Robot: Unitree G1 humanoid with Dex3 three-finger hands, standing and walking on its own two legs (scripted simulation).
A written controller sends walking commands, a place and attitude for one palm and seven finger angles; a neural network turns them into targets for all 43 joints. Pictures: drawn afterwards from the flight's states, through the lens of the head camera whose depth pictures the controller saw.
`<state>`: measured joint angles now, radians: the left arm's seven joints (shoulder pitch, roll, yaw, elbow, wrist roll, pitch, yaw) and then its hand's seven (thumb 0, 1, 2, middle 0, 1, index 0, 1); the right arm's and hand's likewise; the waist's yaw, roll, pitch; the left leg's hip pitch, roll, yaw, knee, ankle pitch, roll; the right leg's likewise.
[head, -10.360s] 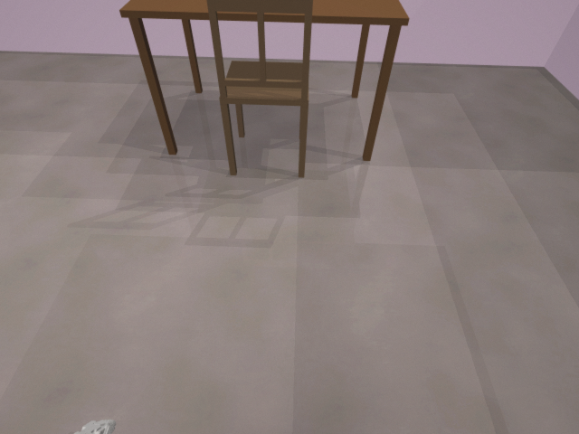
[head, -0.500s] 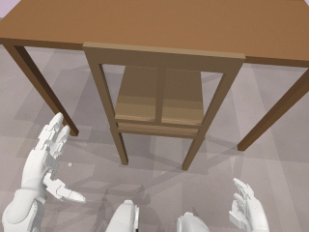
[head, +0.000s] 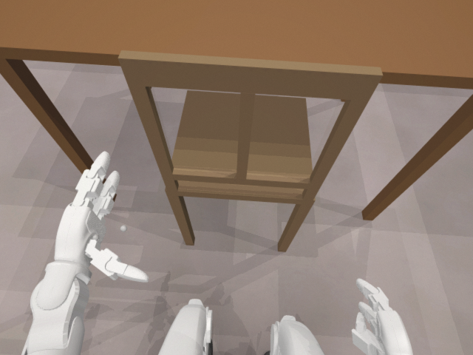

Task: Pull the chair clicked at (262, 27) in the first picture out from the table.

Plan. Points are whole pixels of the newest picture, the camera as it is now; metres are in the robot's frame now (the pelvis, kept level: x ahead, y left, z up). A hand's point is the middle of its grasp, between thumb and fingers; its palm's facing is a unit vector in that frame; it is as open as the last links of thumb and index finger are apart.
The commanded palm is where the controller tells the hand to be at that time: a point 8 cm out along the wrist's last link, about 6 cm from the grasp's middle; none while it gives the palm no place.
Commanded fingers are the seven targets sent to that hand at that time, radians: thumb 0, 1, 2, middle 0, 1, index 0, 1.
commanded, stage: aim the fingers beside a spindle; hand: left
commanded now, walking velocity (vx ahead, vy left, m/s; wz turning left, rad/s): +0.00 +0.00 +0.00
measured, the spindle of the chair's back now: (244, 140) +0.51 +0.02 +0.00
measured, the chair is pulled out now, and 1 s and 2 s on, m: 0.00 0.00 0.00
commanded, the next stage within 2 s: push the fingers through the gap in 1.34 s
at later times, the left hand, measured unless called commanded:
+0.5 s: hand (135, 208) +0.34 +0.19 +0.02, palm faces +0.01 -1.00 -0.05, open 16.9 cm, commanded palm +0.32 +0.24 +0.02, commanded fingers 0.00 -0.50 0.30 -0.06 -0.08 -0.06 -0.08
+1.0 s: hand (144, 201) +0.36 +0.19 +0.01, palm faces +0.01 -1.00 -0.05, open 16.9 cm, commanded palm +0.33 +0.23 +0.01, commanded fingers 0.00 -0.50 0.30 -0.06 -0.08 -0.06 -0.08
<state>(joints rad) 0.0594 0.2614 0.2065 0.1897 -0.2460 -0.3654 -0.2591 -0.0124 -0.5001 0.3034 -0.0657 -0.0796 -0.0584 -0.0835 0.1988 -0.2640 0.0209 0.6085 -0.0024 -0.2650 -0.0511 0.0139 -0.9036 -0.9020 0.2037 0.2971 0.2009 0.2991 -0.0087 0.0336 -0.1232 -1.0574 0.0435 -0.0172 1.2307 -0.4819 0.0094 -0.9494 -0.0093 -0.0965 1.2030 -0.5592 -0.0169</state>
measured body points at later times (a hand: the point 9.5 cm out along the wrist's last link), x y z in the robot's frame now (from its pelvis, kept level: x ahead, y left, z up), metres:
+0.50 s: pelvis +0.00 +0.00 -0.01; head +0.11 +0.01 +0.43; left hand +0.33 +0.25 +0.03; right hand +0.17 -0.25 -0.11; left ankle +0.06 +0.11 -0.63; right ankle +0.01 -0.12 -0.63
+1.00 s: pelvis +0.00 +0.00 -0.02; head +0.12 +0.00 +0.42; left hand +0.35 +0.24 +0.01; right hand +0.14 -0.26 -0.12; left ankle +0.06 +0.11 -0.63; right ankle +0.01 -0.12 -0.63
